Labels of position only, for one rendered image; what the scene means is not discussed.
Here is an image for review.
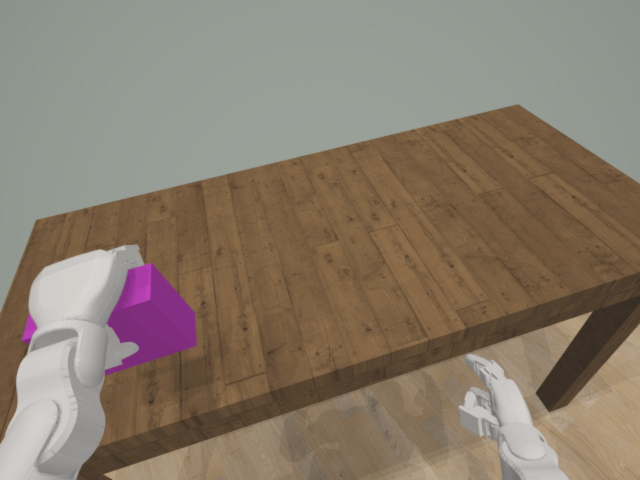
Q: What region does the robot left forearm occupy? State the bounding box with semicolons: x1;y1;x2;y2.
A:
0;320;108;480

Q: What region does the robot left hand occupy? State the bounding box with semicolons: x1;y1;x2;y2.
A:
29;245;145;370

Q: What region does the sponge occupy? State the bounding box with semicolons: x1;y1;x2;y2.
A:
22;263;197;376

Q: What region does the robot right hand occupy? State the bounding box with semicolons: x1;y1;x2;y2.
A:
459;354;534;442

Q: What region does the robot right forearm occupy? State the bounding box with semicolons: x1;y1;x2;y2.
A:
497;422;569;480

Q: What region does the table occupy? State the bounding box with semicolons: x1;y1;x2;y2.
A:
0;104;640;480

